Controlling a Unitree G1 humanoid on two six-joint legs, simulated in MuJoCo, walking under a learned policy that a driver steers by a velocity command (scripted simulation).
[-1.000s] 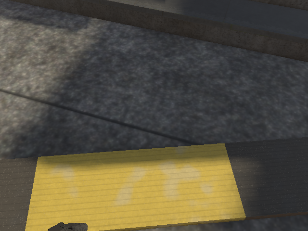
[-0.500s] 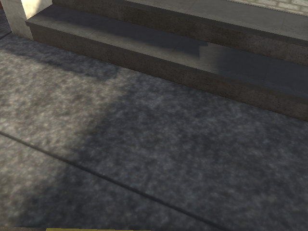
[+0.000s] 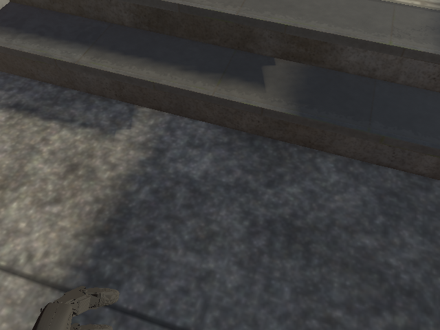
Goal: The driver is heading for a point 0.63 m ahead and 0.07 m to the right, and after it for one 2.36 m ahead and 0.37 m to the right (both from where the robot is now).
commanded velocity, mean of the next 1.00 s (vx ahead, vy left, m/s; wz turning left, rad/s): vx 0.54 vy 0.00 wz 0.00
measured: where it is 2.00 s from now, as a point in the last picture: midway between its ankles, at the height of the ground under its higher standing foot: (228, 262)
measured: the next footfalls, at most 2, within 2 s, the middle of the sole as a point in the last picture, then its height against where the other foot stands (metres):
right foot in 0.08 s outside the picture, level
left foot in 0.50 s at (200, 265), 0.04 m lower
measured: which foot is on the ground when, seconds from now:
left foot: down 0.00-0.08, up 0.10-0.48, down 0.50-1.00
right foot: up 0.00-0.06, down 0.08-0.50, up 0.52-0.90, down 0.92-1.00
